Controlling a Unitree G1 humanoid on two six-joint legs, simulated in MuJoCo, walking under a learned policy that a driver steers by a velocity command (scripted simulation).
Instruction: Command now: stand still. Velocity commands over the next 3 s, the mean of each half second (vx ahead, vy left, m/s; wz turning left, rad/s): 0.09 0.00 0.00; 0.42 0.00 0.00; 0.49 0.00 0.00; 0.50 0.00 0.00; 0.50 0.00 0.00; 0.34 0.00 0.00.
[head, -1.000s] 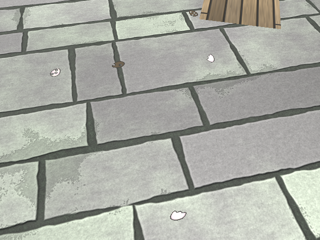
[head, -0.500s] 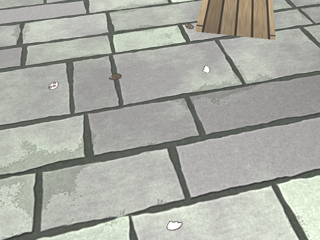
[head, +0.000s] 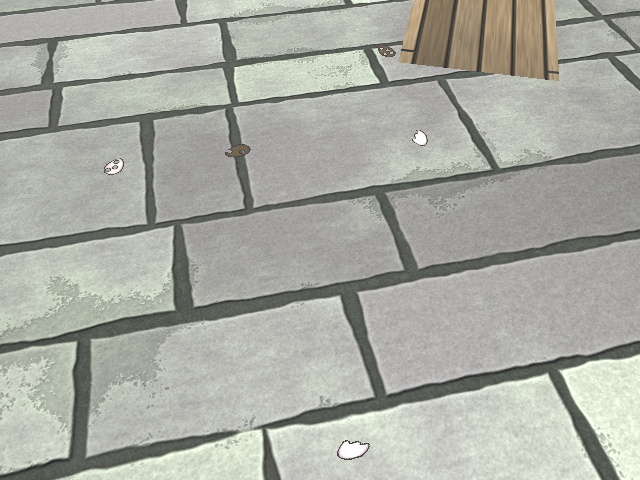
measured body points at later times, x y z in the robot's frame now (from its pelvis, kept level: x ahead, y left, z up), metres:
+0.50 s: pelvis +0.03 +0.03 -0.01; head +0.03 +0.04 +0.44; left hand +0.01 +0.29 -0.17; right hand +0.04 -0.23 -0.15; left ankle +0.01 +0.13 -0.74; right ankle -0.02 -0.12 -0.74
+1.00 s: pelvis +0.27 +0.00 -0.02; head +0.31 -0.01 +0.43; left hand +0.48 +0.23 -0.12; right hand +0.18 -0.25 -0.16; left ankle +0.05 +0.13 -0.67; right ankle +0.38 -0.09 -0.74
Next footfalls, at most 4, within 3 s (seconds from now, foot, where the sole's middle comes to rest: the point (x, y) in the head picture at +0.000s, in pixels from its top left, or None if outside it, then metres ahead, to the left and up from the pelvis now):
0.94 right None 0.42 -0.10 -0.77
1.48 left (272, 382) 0.73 0.14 -0.77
2.04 right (368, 276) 1.04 -0.10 -0.77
2.58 left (280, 195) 1.35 0.14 -0.77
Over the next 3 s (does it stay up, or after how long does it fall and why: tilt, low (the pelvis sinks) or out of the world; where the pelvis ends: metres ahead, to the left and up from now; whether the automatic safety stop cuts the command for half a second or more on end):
stays up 1.35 0.05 0.00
